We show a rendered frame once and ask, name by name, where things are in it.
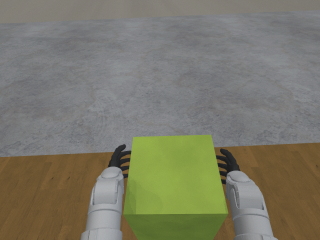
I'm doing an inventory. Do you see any carton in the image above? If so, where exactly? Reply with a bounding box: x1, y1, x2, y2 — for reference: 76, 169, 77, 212
123, 134, 229, 240

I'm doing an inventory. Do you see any right robot hand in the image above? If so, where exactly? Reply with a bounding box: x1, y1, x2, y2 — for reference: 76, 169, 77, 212
216, 148, 240, 185

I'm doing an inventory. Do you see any right robot forearm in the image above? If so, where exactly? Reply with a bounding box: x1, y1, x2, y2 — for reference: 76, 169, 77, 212
226, 170, 278, 240

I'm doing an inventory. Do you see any left robot hand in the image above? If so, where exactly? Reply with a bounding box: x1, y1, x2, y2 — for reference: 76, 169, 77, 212
108, 144, 132, 179

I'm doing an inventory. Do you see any left robot forearm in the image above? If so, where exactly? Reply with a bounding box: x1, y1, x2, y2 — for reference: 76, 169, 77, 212
80, 166, 124, 240

